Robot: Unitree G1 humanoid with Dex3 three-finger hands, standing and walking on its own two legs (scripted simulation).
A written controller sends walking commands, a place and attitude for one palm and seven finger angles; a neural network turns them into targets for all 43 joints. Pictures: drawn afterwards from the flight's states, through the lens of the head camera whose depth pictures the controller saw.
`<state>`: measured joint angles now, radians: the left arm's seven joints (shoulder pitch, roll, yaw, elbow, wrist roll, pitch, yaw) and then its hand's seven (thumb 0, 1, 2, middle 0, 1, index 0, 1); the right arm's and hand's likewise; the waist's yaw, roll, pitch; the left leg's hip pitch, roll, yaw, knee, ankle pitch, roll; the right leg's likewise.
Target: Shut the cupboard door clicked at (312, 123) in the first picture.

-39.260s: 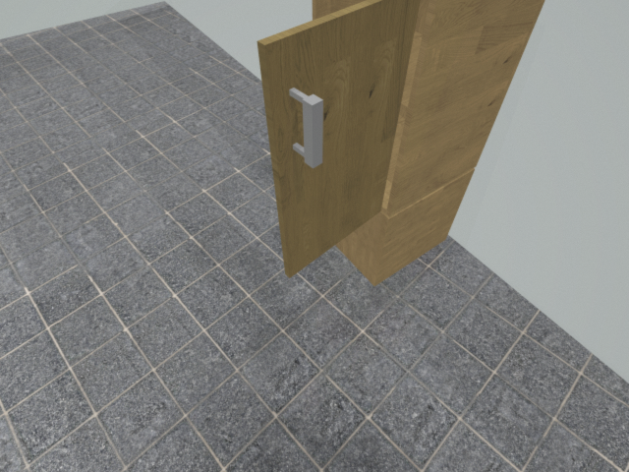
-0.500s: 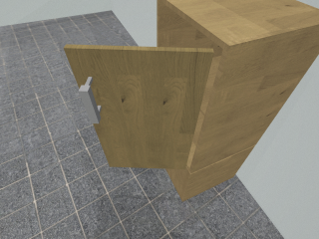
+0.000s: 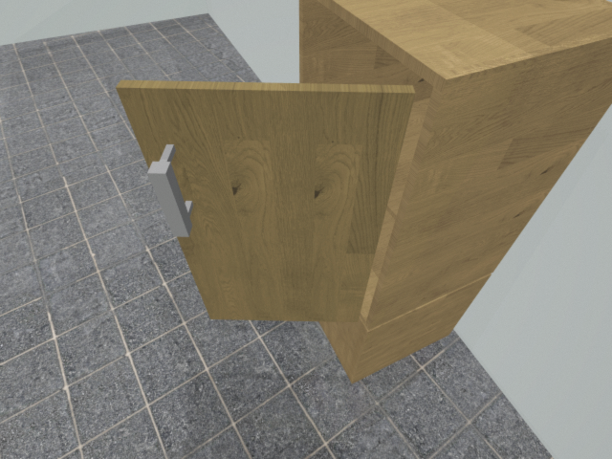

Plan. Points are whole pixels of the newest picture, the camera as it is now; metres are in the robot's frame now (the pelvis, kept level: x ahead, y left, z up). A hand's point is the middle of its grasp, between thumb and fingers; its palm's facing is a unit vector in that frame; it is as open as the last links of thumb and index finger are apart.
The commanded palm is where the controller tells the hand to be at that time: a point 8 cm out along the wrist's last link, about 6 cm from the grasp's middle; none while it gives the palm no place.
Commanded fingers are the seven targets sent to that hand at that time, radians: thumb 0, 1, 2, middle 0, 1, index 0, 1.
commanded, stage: look again from close up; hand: left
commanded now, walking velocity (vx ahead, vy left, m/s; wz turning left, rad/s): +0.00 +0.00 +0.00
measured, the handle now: (176, 191) +0.44 +0.21 +0.11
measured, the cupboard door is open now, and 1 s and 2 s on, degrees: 64 64 64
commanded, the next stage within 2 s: raise the hand and make a fist in 0.48 s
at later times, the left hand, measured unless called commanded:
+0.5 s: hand out of the picture +0.04 +0.21 -0.17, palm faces -0.02 -0.97 -0.23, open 7.4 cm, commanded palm none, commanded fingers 0.00 0.90 0.90 -0.20 -0.30 -0.20 -0.30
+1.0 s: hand out of the picture +0.13 +0.20 -0.04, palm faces +0.07 -1.00 +0.00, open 6.2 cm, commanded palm +0.12 +0.25 -0.02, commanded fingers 0.00 0.90 0.90 -0.58 -0.72 -0.58 -0.72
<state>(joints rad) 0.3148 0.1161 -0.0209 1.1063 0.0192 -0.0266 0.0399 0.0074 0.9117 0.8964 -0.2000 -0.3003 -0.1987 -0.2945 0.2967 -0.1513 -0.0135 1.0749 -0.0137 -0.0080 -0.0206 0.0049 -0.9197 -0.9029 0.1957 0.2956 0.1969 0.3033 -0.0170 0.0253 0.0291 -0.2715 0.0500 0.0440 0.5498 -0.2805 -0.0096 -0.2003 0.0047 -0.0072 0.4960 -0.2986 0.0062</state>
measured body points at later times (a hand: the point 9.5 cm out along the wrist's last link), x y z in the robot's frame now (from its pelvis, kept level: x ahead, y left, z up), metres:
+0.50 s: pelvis +0.01 +0.02 +0.00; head +0.02 +0.01 +0.45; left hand +0.04 +0.26 -0.15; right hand +0.04 -0.22 -0.16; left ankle +0.01 +0.12 -0.74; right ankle -0.02 -0.13 -0.74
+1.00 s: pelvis -0.04 -0.02 -0.08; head -0.01 -0.01 +0.37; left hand +0.12 +0.25 -0.04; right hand +0.20 -0.26 -0.11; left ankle +0.01 +0.12 -0.73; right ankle -0.02 -0.12 -0.74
